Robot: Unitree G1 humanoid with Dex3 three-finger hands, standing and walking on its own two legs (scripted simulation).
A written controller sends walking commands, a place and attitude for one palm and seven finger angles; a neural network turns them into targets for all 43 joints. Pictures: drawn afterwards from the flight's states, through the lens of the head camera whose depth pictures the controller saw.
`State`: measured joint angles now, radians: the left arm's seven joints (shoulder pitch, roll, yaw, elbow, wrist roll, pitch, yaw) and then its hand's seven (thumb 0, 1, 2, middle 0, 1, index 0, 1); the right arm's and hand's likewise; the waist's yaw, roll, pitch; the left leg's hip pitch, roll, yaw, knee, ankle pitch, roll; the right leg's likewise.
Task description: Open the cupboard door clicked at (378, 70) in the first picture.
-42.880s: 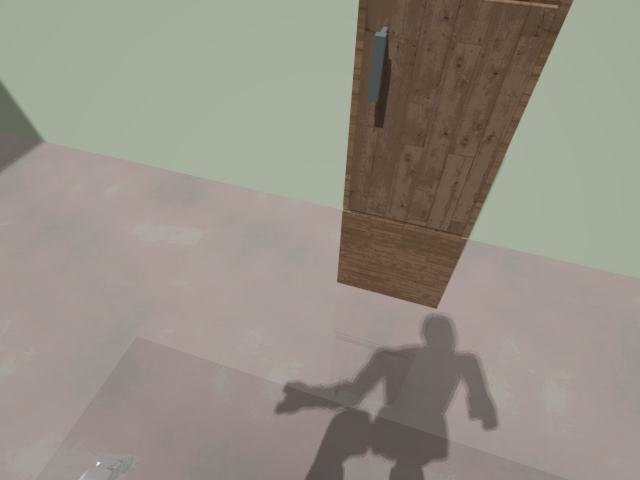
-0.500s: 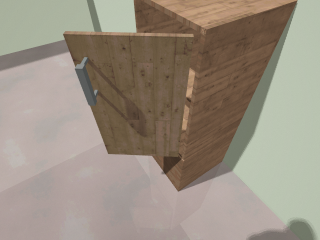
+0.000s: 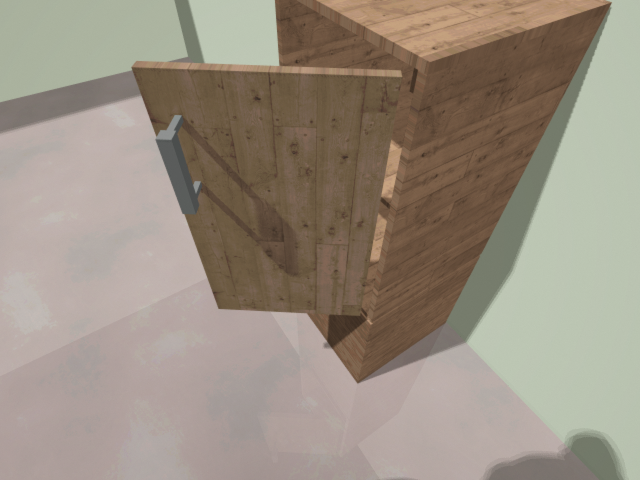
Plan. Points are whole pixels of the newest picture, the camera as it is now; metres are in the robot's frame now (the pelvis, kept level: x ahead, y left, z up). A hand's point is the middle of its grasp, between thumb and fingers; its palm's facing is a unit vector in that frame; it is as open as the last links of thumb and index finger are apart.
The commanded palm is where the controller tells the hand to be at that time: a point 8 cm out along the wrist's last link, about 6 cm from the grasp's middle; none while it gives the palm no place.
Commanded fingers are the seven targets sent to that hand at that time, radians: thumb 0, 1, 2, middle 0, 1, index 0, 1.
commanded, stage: look again from close up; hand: left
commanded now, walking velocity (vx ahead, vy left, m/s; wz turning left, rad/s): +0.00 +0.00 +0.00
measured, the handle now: (183, 166) +0.50 +0.24 +0.11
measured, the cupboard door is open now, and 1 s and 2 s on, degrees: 54 54 54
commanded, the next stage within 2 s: raise the hand with hooked fingers in 0.26 s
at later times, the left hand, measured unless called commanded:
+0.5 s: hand out of the picture +0.11 +0.21 -0.08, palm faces +0.25 -0.94 -0.24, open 7.3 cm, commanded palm +0.10 +0.24 -0.05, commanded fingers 0.00 0.71 0.82 -0.21 -0.42 -0.21 -0.42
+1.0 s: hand (125, 459) +0.14 +0.22 +0.02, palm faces +0.05 -0.99 -0.09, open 9.9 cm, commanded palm +0.12 +0.27 +0.01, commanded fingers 0.00 0.13 0.57 -0.25 -0.80 -0.25 -0.80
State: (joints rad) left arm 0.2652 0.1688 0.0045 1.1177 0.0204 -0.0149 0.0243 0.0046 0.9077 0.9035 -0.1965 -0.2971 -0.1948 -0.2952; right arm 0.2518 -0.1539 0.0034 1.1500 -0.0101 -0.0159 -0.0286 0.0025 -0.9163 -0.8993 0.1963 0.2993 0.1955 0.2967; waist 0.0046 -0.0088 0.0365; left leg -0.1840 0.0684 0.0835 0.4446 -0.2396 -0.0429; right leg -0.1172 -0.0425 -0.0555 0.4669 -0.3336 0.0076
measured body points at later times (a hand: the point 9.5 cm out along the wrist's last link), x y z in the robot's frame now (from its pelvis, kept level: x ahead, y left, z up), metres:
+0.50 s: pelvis -0.01 +0.01 -0.01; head +0.00 -0.01 +0.44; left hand +0.09 +0.26 -0.06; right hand +0.05 -0.24 -0.15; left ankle +0.00 +0.15 -0.74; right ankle -0.05 -0.12 -0.74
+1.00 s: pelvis -0.07 +0.00 -0.06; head -0.03 +0.01 +0.39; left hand +0.13 +0.27 +0.03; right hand +0.15 -0.21 -0.12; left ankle +0.00 +0.15 -0.74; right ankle -0.05 -0.12 -0.74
